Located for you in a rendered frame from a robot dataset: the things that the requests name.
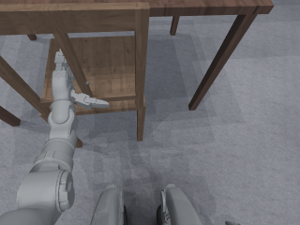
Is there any robot left shin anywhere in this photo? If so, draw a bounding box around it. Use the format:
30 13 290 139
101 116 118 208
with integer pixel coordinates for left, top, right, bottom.
100 185 124 225

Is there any chair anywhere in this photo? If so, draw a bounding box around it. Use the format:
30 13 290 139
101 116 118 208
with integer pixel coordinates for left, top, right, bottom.
0 2 150 148

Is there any left robot forearm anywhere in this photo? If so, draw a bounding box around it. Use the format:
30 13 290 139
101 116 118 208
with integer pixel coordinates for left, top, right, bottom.
16 99 79 210

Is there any robot right shin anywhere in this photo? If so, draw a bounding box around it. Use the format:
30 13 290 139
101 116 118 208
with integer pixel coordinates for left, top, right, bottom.
161 184 175 225

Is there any table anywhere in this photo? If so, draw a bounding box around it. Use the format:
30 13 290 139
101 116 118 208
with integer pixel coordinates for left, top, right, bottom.
0 0 274 127

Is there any left robot hand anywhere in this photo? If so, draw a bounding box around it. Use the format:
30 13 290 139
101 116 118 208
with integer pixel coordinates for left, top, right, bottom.
52 49 110 110

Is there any robot left upper arm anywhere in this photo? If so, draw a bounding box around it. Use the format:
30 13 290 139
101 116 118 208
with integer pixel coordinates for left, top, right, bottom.
0 169 75 225

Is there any robot shin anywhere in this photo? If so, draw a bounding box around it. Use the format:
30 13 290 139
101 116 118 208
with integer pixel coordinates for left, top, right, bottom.
161 184 175 225
100 185 124 225

